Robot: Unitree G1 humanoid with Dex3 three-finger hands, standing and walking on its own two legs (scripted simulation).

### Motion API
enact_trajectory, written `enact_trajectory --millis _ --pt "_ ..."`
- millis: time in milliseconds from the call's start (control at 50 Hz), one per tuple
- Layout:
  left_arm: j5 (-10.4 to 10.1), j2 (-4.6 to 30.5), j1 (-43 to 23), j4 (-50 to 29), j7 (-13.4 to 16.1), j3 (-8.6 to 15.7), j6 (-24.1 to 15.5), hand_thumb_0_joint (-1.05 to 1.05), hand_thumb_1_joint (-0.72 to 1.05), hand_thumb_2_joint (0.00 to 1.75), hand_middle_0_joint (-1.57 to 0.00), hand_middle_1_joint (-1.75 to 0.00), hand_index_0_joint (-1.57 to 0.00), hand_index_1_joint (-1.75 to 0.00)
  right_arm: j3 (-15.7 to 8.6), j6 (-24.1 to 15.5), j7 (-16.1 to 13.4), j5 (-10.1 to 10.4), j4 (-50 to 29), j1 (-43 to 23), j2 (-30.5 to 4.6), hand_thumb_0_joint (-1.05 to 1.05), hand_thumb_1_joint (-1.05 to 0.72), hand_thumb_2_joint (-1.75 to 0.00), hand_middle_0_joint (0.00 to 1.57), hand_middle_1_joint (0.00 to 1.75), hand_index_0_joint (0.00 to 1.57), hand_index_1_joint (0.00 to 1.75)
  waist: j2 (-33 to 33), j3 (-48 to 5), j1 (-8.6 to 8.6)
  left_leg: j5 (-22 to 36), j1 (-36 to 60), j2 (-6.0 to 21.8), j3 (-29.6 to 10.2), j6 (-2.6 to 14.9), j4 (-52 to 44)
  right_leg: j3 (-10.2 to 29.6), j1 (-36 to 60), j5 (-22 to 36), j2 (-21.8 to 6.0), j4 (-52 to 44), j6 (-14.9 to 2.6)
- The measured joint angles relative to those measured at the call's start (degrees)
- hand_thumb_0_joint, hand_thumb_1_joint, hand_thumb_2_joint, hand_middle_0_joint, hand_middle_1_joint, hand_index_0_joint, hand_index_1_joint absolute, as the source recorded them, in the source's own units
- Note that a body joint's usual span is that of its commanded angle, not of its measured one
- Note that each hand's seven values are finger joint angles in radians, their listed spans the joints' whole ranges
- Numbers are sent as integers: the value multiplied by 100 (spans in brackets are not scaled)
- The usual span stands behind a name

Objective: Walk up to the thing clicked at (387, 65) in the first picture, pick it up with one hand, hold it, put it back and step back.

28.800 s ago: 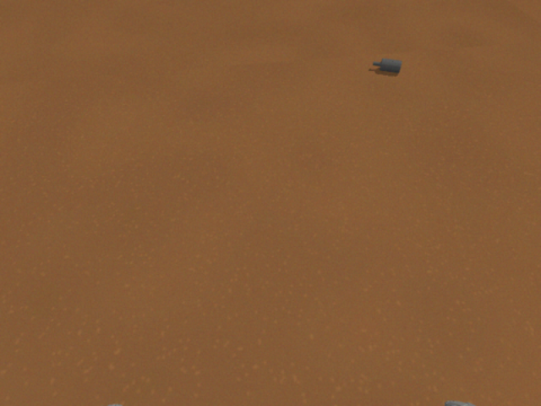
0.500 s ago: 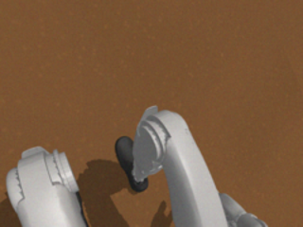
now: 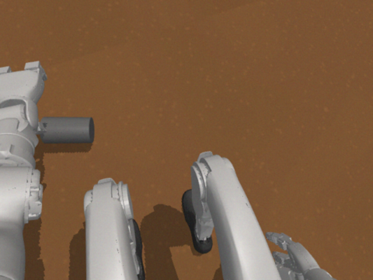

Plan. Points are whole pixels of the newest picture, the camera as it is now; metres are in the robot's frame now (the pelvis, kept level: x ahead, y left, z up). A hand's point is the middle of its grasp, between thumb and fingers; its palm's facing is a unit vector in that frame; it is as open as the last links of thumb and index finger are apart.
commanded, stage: withdraw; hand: left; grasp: from above
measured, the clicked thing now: (59, 130) +0.51 +0.27 -0.35
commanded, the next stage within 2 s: home in 0.32 s
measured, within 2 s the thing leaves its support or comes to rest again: neither
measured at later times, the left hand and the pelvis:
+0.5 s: hand (46, 120) +0.50 +0.26 -0.22, palm faces -0.44 -0.03 -0.90, open 13.1 cm; pelvis -0.01 +0.00 -0.05, yaw -1 degrees
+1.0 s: hand (24, 143) +0.40 +0.23 -0.04, palm faces -0.34 -0.59 -0.73, open 8.5 cm; pelvis +0.01 +0.00 +0.08, yaw +2 degrees
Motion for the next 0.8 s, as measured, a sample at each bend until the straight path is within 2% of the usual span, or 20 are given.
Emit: enact_trajectory --millis 80,160,300,380,460,520,580,640,720,800 --pt "78 115 -119 80 -444 10 -271 0 -37 94 -23 -91 -20 -93 38 92 -236 21 -182 -21 -78 1 -91 -91 20 30 21 30 -6 136 -53 109 187 -22 20 -27 -204 26 178 69 -17 -157 -25" --pt "188 250 -117 73 -497 62 -641 0 -35 92 -26 -89 -23 -91 49 143 -402 1 -209 52 -175 0 -91 -91 20 30 21 30 -63 232 -61 188 131 -47 6 -60 -213 14 133 124 -43 -153 -51" --pt "496 466 -174 496 7 66 -1074 0 -33 90 -28 -86 -25 -88 98 104 -477 -130 41 147 -203 1 -91 -91 20 30 20 30 -228 395 -86 193 -219 -61 -23 -59 132 -24 -189 145 -65 150 -46" --pt "710 620 -305 812 357 142 -1220 0 -33 89 -27 -86 -25 -88 183 -14 -449 -243 119 167 -138 1 -91 -91 20 30 20 30 -311 540 -163 183 -490 -73 -65 -40 419 -74 -411 150 -82 375 -27" --pt "930 749 -412 799 671 312 -1232 0 -34 89 -26 -86 -25 -87 225 -164 -405 -362 134 218 -23 1 -91 -90 20 30 20 30 -365 648 -269 171 -769 -94 -92 -19 678 -109 -638 139 -107 583 -2" --pt "960 741 -355 476 862 503 -1101 0 -34 88 -25 -83 -24 -83 184 -223 -343 -412 101 291 76 1 -91 -90 20 30 21 30 -339 657 -326 143 -913 -108 -86 -2 796 -108 -759 103 -122 688 18" --pt "809 629 -293 227 938 662 -862 0 -31 87 -24 -77 -23 -78 122 -220 -252 -389 81 363 167 1 -90 -90 20 30 21 30 -262 558 -331 85 -952 -101 -67 18 807 -90 -806 51 -115 701 33" --pt "472 468 -198 22 800 728 -566 0 -25 88 -24 -73 -22 -74 54 -166 -167 -304 62 409 230 1 -90 -90 20 30 21 30 -126 426 -274 22 -861 -89 -62 29 697 -81 -730 -5 -97 597 46" --pt "-290 137 173 -428 363 752 -207 0 -13 90 -24 -67 -21 -69 -59 -36 -86 -112 25 489 257 1 -90 -90 20 30 21 30 67 196 -84 -56 -527 -63 -39 34 374 -46 -440 -76 -60 308 56" --pt "-1203 -249 904 -1256 -264 653 71 0 4 91 -23 -62 -21 -63 -159 155 -105 119 -37 526 217 1 -90 -90 20 30 21 30 184 -24 172 -84 12 -40 11 35 -109 18 45 -116 -23 -109 57"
